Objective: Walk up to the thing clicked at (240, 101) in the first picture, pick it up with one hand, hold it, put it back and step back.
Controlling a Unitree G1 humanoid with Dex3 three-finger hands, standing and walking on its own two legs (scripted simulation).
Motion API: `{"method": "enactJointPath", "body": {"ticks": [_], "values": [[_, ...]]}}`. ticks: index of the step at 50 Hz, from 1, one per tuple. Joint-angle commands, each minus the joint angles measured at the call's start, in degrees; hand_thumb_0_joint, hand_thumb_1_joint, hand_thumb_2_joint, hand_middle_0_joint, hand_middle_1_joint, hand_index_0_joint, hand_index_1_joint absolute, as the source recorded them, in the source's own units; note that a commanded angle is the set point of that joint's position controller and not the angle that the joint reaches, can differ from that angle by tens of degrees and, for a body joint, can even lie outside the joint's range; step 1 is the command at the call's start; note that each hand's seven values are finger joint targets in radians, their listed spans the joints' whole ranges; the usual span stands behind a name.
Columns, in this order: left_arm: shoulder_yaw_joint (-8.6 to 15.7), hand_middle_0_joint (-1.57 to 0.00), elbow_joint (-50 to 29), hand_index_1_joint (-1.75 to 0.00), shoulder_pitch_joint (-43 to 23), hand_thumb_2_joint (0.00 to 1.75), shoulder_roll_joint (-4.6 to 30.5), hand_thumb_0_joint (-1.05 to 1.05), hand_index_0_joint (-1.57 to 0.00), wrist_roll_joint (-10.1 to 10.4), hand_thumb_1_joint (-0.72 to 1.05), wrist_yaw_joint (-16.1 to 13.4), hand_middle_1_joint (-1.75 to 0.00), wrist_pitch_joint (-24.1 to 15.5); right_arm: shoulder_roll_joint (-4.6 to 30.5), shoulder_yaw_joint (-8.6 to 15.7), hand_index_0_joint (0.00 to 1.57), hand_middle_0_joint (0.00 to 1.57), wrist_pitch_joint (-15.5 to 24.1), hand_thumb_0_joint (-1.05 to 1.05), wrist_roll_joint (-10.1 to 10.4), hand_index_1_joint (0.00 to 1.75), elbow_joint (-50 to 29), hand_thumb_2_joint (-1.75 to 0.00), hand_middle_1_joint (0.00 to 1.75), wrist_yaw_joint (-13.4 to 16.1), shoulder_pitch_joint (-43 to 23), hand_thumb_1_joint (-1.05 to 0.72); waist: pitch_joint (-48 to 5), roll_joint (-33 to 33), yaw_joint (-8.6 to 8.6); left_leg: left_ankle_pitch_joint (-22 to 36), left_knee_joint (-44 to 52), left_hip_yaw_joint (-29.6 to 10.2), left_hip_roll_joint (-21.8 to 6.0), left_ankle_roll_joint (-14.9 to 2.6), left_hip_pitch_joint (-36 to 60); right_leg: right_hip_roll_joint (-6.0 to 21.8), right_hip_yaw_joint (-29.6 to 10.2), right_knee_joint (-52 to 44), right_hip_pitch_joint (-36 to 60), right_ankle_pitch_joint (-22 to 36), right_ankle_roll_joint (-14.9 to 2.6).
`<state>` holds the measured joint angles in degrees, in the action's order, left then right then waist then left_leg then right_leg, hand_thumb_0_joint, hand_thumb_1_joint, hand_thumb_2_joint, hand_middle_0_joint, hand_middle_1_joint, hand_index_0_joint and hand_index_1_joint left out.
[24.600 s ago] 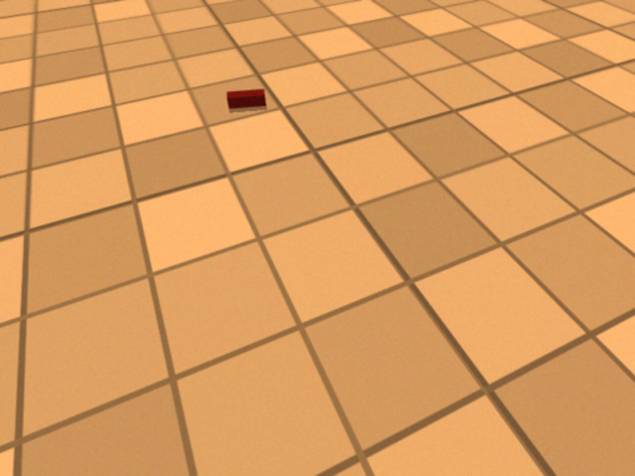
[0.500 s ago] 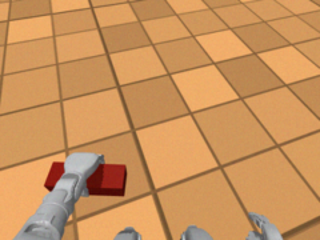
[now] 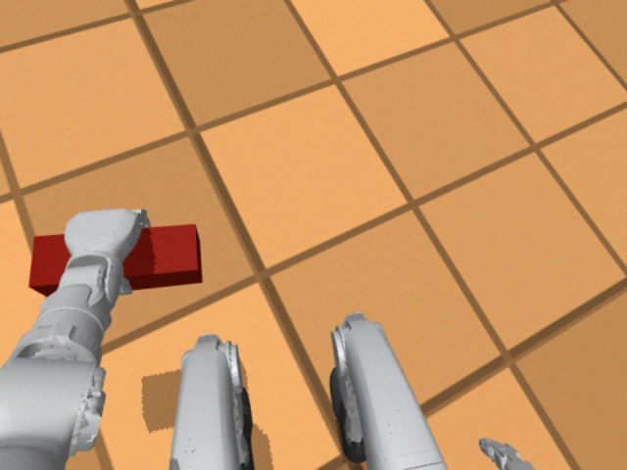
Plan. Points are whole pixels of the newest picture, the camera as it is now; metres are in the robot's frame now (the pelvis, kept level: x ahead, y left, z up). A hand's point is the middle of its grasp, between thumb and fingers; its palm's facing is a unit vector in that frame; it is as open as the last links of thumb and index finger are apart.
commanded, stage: crouch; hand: left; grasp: from above
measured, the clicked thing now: (124, 261) +0.42 +0.23 -0.18
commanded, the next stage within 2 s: lower in 1.00 s
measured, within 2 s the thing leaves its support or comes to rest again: neither
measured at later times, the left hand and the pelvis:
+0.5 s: hand (143, 256) +0.46 +0.24 -0.29, palm faces -0.47 +0.00 -0.89, open 10.1 cm; pelvis +0.00 -0.01 -0.11, yaw -3 degrees
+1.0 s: hand (155, 260) +0.47 +0.23 -0.35, palm faces -0.47 -0.01 -0.88, open 10.1 cm; pelvis -0.01 -0.01 -0.17, yaw -4 degrees
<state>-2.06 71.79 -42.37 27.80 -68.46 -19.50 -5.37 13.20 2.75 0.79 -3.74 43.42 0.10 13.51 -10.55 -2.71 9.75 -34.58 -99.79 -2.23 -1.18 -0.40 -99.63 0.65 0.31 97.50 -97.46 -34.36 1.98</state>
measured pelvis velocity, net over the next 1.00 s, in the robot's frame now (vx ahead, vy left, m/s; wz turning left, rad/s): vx -0.01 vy -0.01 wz -0.07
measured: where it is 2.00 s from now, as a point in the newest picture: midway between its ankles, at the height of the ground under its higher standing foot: (296, 440)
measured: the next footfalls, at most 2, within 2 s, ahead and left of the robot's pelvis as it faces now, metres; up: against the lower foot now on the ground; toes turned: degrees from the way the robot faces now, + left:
none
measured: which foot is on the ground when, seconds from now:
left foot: down 0.00-1.00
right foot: down 0.00-1.00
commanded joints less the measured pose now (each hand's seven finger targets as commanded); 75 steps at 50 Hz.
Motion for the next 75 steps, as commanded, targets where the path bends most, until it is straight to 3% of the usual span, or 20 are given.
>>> {"method": "enactJointPath", "body": {"ticks": [1, 5, 7, 9, 14, 24, 27, 30, 33, 34, 35, 37, 43, 48, 55, 61, 65, 67, 72, 75], "values": [[4.0, -1.03, -10.2, -0.72, -24.8, 0.88, 16.4, 0.0, -1.05, -0.2, 0.72, -3.7, -0.74, -1.9, 12.6, 3.2, 0.2, 0.2, 2.6, 0.0, -0.7, 0.3, -3.2, -0.9, 0.3, 0.2, 7.6, -0.89, -37.1, -6.7, 1.02, 4.2, 7.6, -0.6, 1.8, -0.76, 22.2, -1.0, 3.3, -7.6, 10.6, 5.9, -3.87], [5.1, -1.01, -8.8, -0.71, -26.9, 0.86, 18.1, 0.0, -1.04, -2.0, 0.71, -5.2, -0.73, -3.5, 13.2, 2.7, 0.2, 0.2, 3.2, 0.0, -1.3, 0.3, -2.2, -0.9, 0.3, -0.9, 8.7, -0.89, -38.8, -9.7, 1.58, 6.3, 4.2, -1.3, 1.6, -0.22, 22.5, -0.9, 4.0, -3.2, 5.0, 7.0, -4.07], [6.6, -1.0, -8.5, -0.68, -28.0, 0.82, 20.5, 0.0, -1.04, -3.0, 0.71, -6.3, -0.71, -3.9, 13.5, 2.6, 0.2, 0.2, 3.4, 0.0, -1.7, 0.3, -1.8, -0.9, 0.3, -1.5, 9.0, -0.89, -40.6, -11.9, 0.83, 9.1, 2.2, -1.5, 1.4, 0.07, 23.8, -0.9, 4.3, -0.9, 3.0, 8.5, -4.22], [5.9, -1.0, -8.1, -0.67, -30.1, 0.81, 18.9, 0.0, -1.03, -3.5, 0.71, -6.8, -0.7, -4.2, 13.4, 2.4, 0.2, 0.2, 3.8, 0.0, -2.3, 0.3, -1.6, -0.9, 0.3, -2.4, 9.2, -0.89, -39.8, -14.3, 2.08, 10.7, 0.8, -2.1, 1.2, 0.53, 23.9, -0.4, 4.4, 1.4, 0.2, 9.4, -4.28], [8.0, -1.0, -5.8, -0.67, -30.0, 0.82, 21.8, 0.0, -1.03, -4.8, 0.7, -8.1, -0.7, -3.8, 13.9, 2.2, 0.2, 0.2, 3.9, 0.0, -3.2, 0.3, -1.8, -0.9, 0.3, -3.9, 9.6, -0.89, -41.2, -15.3, 2.12, 13.3, -4.3, -0.7, 1.1, 0.14, 22.4, -0.8, 4.5, 4.1, -1.0, 11.9, -4.05], [8.3, -1.03, -4.3, -0.72, -31.5, 0.83, 23.6, 0.0, -1.08, -3.3, 0.77, -5.8, -0.77, -3.8, 14.0, 1.8, 0.2, 0.2, 3.6, 0.0, -3.7, 0.3, -1.8, -0.9, 0.3, -5.9, 9.8, -0.9, -39.3, -12.5, 3.48, 11.5, -11.5, 0.8, 1.0, -1.13, 11.2, -1.8, 4.7, 8.2, 1.2, 13.6, -3.3], [9.1, -1.04, -3.6, -0.72, -31.5, 0.84, 25.5, 0.0, -1.09, -3.7, 0.78, -5.1, -0.77, -4.6, 14.3, 1.8, 0.2, 0.2, 3.1, 0.0, -3.7, 0.3, -1.5, -0.9, 0.3, -6.2, 10.1, -0.9, -39.7, -13.0, 2.79, 12.0, -12.6, 0.5, 1.0, -0.87, 10.2, -2.1, 5.1, 10.1, 0.0, 13.1, -3.48], [9.2, -1.04, -3.5, -0.74, -32.3, 0.85, 25.4, 0.0, -1.09, -4.2, 0.79, -4.9, -0.79, -5.4, 14.6, 1.8, 0.2, 0.2, 3.0, 0.0, -3.9, 0.3, -1.2, -0.9, 0.3, -6.5, 10.8, -0.9, -37.9, -14.5, 3.75, 12.6, -13.3, -0.3, 0.9, -0.38, 10.6, -1.9, 5.7, 12.2, -3.2, 12.8, -3.71], [9.9, -1.02, -1.6, -0.7, -33.5, 0.8, 26.6, 0.0, -1.07, -5.0, 0.77, -5.3, -0.75, -6.2, 15.4, 1.8, 0.2, 0.2, 2.8, 0.0, -4.0, 0.3, -0.9, -0.9, 0.3, -6.7, 10.4, -0.9, -35.3, -14.9, 4.26, 9.4, -13.7, -1.0, 0.8, -0.15, 9.2, -1.9, 6.3, 13.8, -7.7, 10.2, -4.02], [8.8, -1.01, -0.4, -0.7, -32.9, 0.79, 25.0, 0.0, -1.06, -5.2, 0.75, -5.2, -0.75, -6.2, 15.3, 1.5, 0.2, 0.2, 2.8, 0.0, -4.2, 0.3, -1.0, -0.9, 0.3, -6.9, 10.3, -0.9, -34.7, -15.6, 4.47, 8.9, -13.9, -0.9, 0.8, -0.1, 9.4, -1.8, 6.4, 14.0, -8.4, 9.7, -4.09], [9.6, -1.0, -3.1, -0.71, -35.8, 0.8, 27.1, 0.0, -1.05, -5.3, 0.74, -5.5, -0.75, -6.7, 15.6, 1.6, 0.2, 0.2, 2.7, 0.0, -4.1, 0.3, -0.6, -0.9, 0.3, -6.9, 10.4, -0.9, -35.8, -16.0, 4.31, 8.3, -14.4, -1.0, 0.7, -0.16, 9.6, -2.1, 6.5, 14.4, -9.1, 9.3, -4.16], [9.2, -1.01, 0.8, -0.7, -34.2, 0.8, 25.9, 0.0, -1.05, -5.6, 0.75, -6.0, -0.74, -6.4, 16.0, 1.1, 0.2, 0.2, 2.9, 0.0, -4.4, 0.3, -1.1, -0.9, 0.3, -7.1, 10.1, -0.89, -34.6, -16.0, 4.89, 7.4, -14.7, -1.0, 0.9, -0.13, 8.3, -1.7, 6.7, 15.1, -9.9, 8.8, -4.05], [10.6, -1.03, -0.1, -0.7, -37.4, 0.8, 30.5, 0.0, -1.07, -5.6, 0.76, -7.5, -0.75, -6.6, 16.1, 0.1, 0.2, 0.2, 3.2, 0.0, -4.7, 0.3, -0.9, -0.9, 0.3, -6.9, 10.1, -0.9, -37.4, -15.5, 4.77, 7.1, -18.2, 0.3, 1.1, -0.78, 5.8, -2.3, 6.5, 16.3, -8.1, 9.8, -3.7], [11.2, -1.05, 1.1, -0.71, -37.8, 0.83, 32.2, 0.0, -1.09, -5.8, 0.78, -7.9, -0.75, -6.4, 16.6, -0.6, 0.2, 0.2, 3.5, 0.0, -5.0, 0.3, -0.5, -0.9, 0.3, -6.8, 10.3, -0.9, -35.7, -16.7, 5.57, 5.7, -19.2, 0.3, 1.1, -0.73, 3.3, -2.1, 6.9, 18.0, -9.7, 8.5, -3.77], [10.7, -1.07, 2.6, -0.73, -36.8, 0.86, 32.6, 0.0, -1.09, -5.5, 0.77, -7.3, -0.75, -5.7, 17.3, -1.5, 0.2, 0.2, 3.3, 0.0, -5.0, 0.3, -0.8, -0.9, 0.3, -7.0, 10.0, -0.9, -34.8, -16.7, 5.85, 6.7, -21.3, 0.2, 0.9, -0.86, 1.3, -2.5, 7.4, 19.4, -9.5, 9.9, -3.63], [8.2, -1.08, 7.1, -0.71, -35.8, 0.86, 30.6, 0.0, -1.08, -5.3, 0.72, -5.8, -0.71, -5.9, 17.2, -3.4, 0.2, 0.2, 3.2, 0.0, -5.2, 0.3, -0.7, -0.9, 0.3, -7.5, 9.5, -0.91, -31.3, -15.0, 7.01, 7.4, -23.7, -0.3, 0.9, -1.14, -2.3, -3.0, 8.0, 20.7, -9.8, 10.8, -3.35], [10.5, -1.06, 4.6, -0.7, -38.2, 0.85, 35.2, 0.0, -1.06, -4.7, 0.69, -5.9, -0.7, -7.3, 18.0, -4.0, 0.2, 0.2, 3.5, 0.0, -5.7, 0.3, -0.7, -0.9, 0.3, -7.8, 10.3, -0.91, -31.1, -13.8, 7.6, 7.8, -25.8, -0.5, 1.0, -1.49, -3.7, -3.0, 8.2, 21.4, -8.3, 11.7, -2.94], [10.2, -1.07, 6.7, -0.69, -35.7, 0.82, 34.3, 0.0, -1.07, -4.7, 0.71, -6.2, -0.7, -7.9, 18.2, -4.0, 0.2, 0.2, 3.4, 0.0, -5.7, 0.3, -1.2, -0.9, 0.3, -7.8, 9.2, -0.9, -30.5, -14.1, 7.25, 7.1, -26.0, -0.5, 0.9, -1.23, -4.3, -3.2, 8.6, 22.0, -8.9, 10.9, -3.04], [12.1, -1.09, 1.2, -0.67, -37.6, 0.8, 37.3, 0.0, -1.09, -6.1, 0.73, -8.3, -0.67, -9.9, 18.9, -3.9, 0.2, 0.2, 3.4, 0.0, -6.5, 0.3, -1.0, -0.9, 0.3, -8.0, 8.9, -0.9, -33.1, -20.6, 7.84, 8.5, -25.9, -1.3, 0.6, -0.15, -0.1, -3.4, 9.7, 24.7, -10.4, 11.3, -3.65], [11.5, -1.09, 3.0, -0.67, -36.4, 0.8, 35.9, 0.0, -1.09, -6.6, 0.74, -9.7, -0.68, -9.4, 18.9, -3.9, 0.2, 0.2, 3.3, 0.0, -6.6, 0.3, -1.3, -0.9, 0.3, -8.2, 7.6, -0.9, -32.6, -21.2, 8.01, 7.9, -26.5, -1.2, 0.6, -0.18, -0.3, -3.7, 9.9, 25.1, -12.2, 11.1, -3.73]]}}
